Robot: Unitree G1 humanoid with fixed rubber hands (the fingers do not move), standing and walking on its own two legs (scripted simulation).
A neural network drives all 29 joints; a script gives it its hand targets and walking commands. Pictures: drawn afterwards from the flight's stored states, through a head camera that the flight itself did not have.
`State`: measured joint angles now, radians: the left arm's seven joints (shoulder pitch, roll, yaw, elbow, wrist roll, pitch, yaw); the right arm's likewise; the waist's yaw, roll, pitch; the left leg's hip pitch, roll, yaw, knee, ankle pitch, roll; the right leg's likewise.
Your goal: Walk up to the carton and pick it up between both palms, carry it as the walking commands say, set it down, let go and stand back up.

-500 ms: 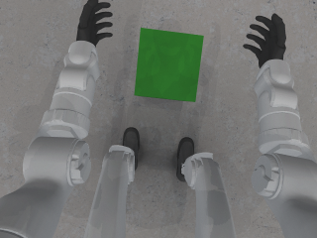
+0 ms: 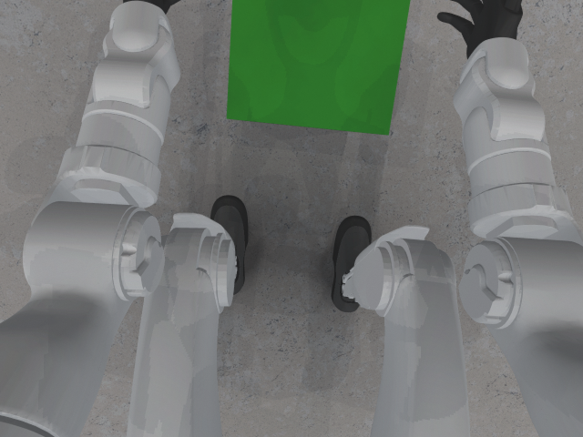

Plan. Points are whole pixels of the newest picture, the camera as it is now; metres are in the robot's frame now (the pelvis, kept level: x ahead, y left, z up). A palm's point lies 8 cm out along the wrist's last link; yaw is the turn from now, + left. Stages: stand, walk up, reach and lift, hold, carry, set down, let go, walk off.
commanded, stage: reach and lift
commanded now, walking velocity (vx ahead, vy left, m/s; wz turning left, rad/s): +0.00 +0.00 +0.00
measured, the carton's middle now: (308, 54) +0.52 +0.01 -0.35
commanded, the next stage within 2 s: none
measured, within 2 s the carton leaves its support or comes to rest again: neither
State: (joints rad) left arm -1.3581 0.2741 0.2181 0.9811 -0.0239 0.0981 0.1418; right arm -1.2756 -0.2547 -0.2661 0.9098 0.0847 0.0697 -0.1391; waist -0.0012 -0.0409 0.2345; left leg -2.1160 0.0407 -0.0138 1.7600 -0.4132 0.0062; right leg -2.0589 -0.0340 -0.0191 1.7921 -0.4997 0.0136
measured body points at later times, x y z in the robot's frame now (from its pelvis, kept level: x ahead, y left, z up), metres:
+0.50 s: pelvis -0.02 +0.00 -0.08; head +0.36 +0.02 +0.14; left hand +0.54 +0.19 -0.29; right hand +0.54 -0.16 -0.28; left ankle +0.13 +0.12 -0.44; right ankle +0.11 -0.13 -0.44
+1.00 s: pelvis -0.02 +0.00 -0.08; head +0.36 +0.02 +0.13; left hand +0.54 +0.18 -0.29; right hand +0.54 -0.15 -0.28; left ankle +0.13 +0.12 -0.44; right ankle +0.11 -0.13 -0.44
